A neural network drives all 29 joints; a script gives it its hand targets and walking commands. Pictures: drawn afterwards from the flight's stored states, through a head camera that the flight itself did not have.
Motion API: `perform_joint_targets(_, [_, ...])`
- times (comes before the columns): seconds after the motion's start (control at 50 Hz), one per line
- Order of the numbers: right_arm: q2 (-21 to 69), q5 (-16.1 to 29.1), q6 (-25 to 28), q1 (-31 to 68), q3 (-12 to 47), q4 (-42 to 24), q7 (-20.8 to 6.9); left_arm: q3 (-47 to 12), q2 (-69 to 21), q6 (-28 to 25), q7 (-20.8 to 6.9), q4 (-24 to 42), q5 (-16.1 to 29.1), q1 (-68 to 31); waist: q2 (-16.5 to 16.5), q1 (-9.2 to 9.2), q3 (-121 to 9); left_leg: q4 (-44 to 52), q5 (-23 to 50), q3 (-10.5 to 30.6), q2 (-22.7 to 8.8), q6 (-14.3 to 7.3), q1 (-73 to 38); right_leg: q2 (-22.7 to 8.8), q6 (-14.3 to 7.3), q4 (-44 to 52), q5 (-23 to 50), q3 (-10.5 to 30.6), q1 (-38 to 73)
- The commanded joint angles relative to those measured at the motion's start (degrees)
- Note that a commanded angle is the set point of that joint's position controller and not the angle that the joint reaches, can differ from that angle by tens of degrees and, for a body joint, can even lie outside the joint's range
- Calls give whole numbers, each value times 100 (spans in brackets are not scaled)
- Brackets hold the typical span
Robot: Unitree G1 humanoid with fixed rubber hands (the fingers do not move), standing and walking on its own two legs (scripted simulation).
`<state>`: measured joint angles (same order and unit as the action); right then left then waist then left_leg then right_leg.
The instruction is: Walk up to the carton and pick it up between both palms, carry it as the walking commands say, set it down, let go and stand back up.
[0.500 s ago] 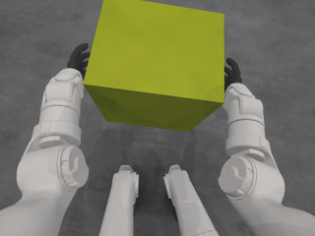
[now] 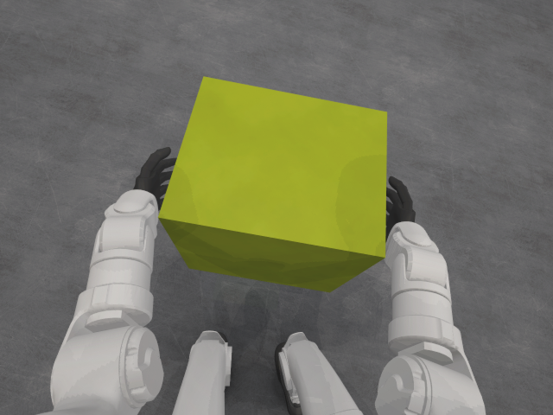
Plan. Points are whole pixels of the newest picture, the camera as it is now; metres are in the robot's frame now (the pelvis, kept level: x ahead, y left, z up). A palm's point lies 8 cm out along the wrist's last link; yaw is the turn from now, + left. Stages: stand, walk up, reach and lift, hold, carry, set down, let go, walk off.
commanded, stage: reach and lift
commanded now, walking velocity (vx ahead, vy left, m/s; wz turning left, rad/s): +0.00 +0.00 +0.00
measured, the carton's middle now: (275, 199) +0.45 -0.04 -0.13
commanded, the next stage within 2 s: none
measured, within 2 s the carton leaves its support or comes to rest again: neither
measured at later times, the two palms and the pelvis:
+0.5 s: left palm (126, 181) +0.44 +0.17 +0.00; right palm (416, 210) +0.37 -0.20 +0.03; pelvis +0.11 +0.03 +0.07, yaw +1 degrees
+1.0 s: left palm (96, 210) +0.36 +0.16 +0.10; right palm (472, 240) +0.31 -0.21 +0.09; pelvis +0.06 +0.00 +0.09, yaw +1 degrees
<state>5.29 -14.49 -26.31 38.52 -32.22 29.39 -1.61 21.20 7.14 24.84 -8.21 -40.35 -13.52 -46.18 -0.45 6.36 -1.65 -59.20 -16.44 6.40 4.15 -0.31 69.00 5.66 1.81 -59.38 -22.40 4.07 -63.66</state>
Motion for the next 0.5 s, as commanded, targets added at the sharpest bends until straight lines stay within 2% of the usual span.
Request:
perform_joint_targets(0.0, [5419, 1371, 330, 2237, 3879, -578, -1644, -3222, -6221, -507, -1185, 1160, 982, -1966, 606, 191, -6152, 591, 2560, -176, 236, -2, -4509, 162, -41, 997, 2772, -396, 2217])
perform_joint_targets(0.02, [5147, 1311, 412, 1774, 3800, -557, -1658, -3528, -6399, -480, -1129, 1245, 939, -1632, 1048, 346, -5839, 626, 3141, -58, 190, 109, -4842, 179, -140, 1047, 3001, -352, 1740])
perform_joint_targets(0.04, [5083, 1281, 462, 1281, 3887, -640, -1652, -3667, -6612, -488, -1050, 1235, 973, -1020, 1071, 440, -5976, 662, 3975, 96, 144, 151, -5471, 247, -125, 1104, 3295, -398, 1528])
perform_joint_targets(0.06, [4916, 1186, 500, 1001, 3797, -479, -1688, -3784, -6597, -481, -994, 1308, 870, -811, 1117, 442, -5470, 737, 4299, 128, 74, 167, -5498, 249, -156, 1299, 3184, -344, 1079])
perform_joint_targets(0.08, [4670, 1137, 532, 882, 3851, -626, -1659, -3574, -6780, -467, -989, 845, 886, -342, 974, 495, -5073, 838, 4199, 172, 16, 93, -5192, 180, -173, 1435, 3243, -295, 1192])
perform_joint_targets(0.1, [4896, 1204, 505, 457, 3922, -466, -1668, -3700, -6613, -499, -951, 1018, 918, -63, 907, 305, -4876, 1060, 4415, 201, -48, 74, -5326, 158, -137, 1501, 3356, -266, 1394])
perform_joint_targets(0.12, [4679, 1048, 547, 430, 3840, -312, -1676, -3267, -6511, -538, -913, 600, 701, 342, 681, 280, -4200, 1107, 4455, 309, -72, -19, -5184, 127, -117, 1654, 3122, -236, 848])
perform_joint_targets(0.14, [4708, 1230, 630, 303, 4194, -658, -1709, -3764, -6714, -607, -822, 753, 825, 501, 836, 227, -4542, 1292, 4718, 388, -103, 54, -5443, 168, -129, 1566, 3381, -261, 1328])
perform_joint_targets(0.16, [4389, 1135, 676, 284, 3986, -463, -1709, -3801, -6807, -644, -776, 656, 890, 562, 832, 424, -4099, 1457, 4333, 449, -167, 89, -5347, 135, -174, 1774, 3018, -251, 1277])
perform_joint_targets(0.18, [4314, 1156, 668, 134, 3852, -140, -1735, -3630, -6554, -635, -718, 622, 748, 620, 1035, 238, -3789, 1653, 4160, 418, -164, 78, -5431, 112, -148, 1874, 2832, -271, 1073])
perform_joint_targets(0.2, [4316, 1302, 766, 551, 3970, -568, -1769, -4023, -6542, -755, -667, 1131, 960, -10, 1027, 354, -3858, 1611, 3907, 477, -191, 56, -5465, 70, -158, 1842, 2688, -265, 1200])
perform_joint_targets(0.22, [4479, 1488, 927, 800, 4482, -1189, -1789, -4203, -6516, -938, -657, 1386, 1183, -11, 545, 243, -4244, 1670, 3724, 378, -103, 52, -5089, 57, -141, 1837, 3292, -232, 2001])
perform_joint_targets(0.24, [4507, 1506, 943, 736, 4432, -968, -1811, -4214, -6341, -1056, -625, 1589, 1251, -30, 506, 252, -4117, 1745, 3664, 341, -88, 18, -4848, 56, -103, 1890, 3319, -201, 2063])
perform_joint_targets(0.26, [4407, 1453, 1001, 321, 4364, -972, -1822, -4304, -6431, -1087, -542, 1416, 1184, 257, 698, 385, -4226, 1747, 3823, 365, -136, 45, -5012, 65, -103, 1949, 3092, -235, 1961])
perform_joint_targets(0.28, [4712, 1499, 979, 189, 4555, -1004, -1794, -4143, -6101, -1159, -517, 1699, 1218, 249, 166, 103, -4249, 1801, 3676, 220, -87, -39, -4501, 95, -30, 1949, 3494, -220, 2547])
perform_joint_targets(0.3, [4844, 1651, 991, 320, 4766, -1326, -1804, -4365, -6217, -1207, -498, 1989, 1347, 63, 180, 179, -4812, 1762, 3884, 153, -29, -37, -4666, 100, 6, 2000, 3642, -171, 2935])
perform_joint_targets(0.32, [4564, 1624, 1042, 90, 4630, -1309, -1826, -4367, -6258, -1210, -434, 2012, 1356, 291, 453, 364, -4981, 1700, 4479, 344, -145, -13, -5361, 110, 67, 1939, 3283, -270, 2106])
perform_joint_targets(0.34, [4371, 1348, 1014, -417, 4313, -609, -1822, -4278, -6288, -1160, -392, 1833, 1228, 371, 782, 435, -4311, 1648, 4478, 474, -208, 22, -5471, 87, -31, 2197, 2595, -268, 1317])
perform_joint_targets(0.36, [4378, 1489, 1047, -716, 4615, -1109, -1832, -4700, -6377, -1194, -319, 2499, 1371, 612, 885, 442, -5173, 1616, 5773, 585, -342, 32, -6511, 162, -47, 2186, 2783, -337, 1370])
perform_joint_targets(0.38, [4064, 1506, 1082, -624, 4587, -1489, -1853, -4812, -6520, -1078, -255, 2313, 1373, 1163, 907, 462, -5202, 1761, 6617, 797, -635, 47, -7021, 145, -75, 2426, 2403, -361, 1066])
perform_joint_targets(0.4, [3698, 1300, 1069, -979, 4302, -1153, -1837, -4565, -6280, -1030, -216, 2034, 1195, 1452, 1089, 338, -4270, 1843, 6751, 799, -692, 131, -6892, 87, -232, 2853, 2074, -300, 343])
perform_joint_targets(0.42, [3572, 1555, 1170, -1213, 4691, -1576, -1895, -5028, -6554, -1048, -139, 2364, 1370, 2009, 1349, 278, -4875, 1790, 7587, 812, -849, 229, -7728, 42, -420, 3197, 2283, -270, 374])
perform_joint_targets(0.44, [3428, 1489, 1155, -1386, 4492, -1436, -1909, -5325, -6284, -1067, -31, 2845, 1532, 1408, 1196, 455, -5164, 2024, 7509, 853, -1024, 316, -7836, 57, -416, 3485, 2057, -312, 855])
perform_joint_targets(0.46, [3236, 1460, 1121, -1637, 4411, -1192, -1901, -5141, -6136, -991, 23, 2519, 1307, 1932, 1232, 311, -4660, 2145, 7077, 624, -930, 377, -7325, -13, -624, 3678, 2555, -152, 1210])
perform_joint_targets(0.48, [3329, 1495, 1189, -1731, 4631, -1440, -1846, -5202, -6009, -1091, -13, 2568, 1477, 1958, 1073, 374, -4850, 2304, 6706, 555, -873, 388, -6850, 0, -573, 3673, 2947, -75, 2138])
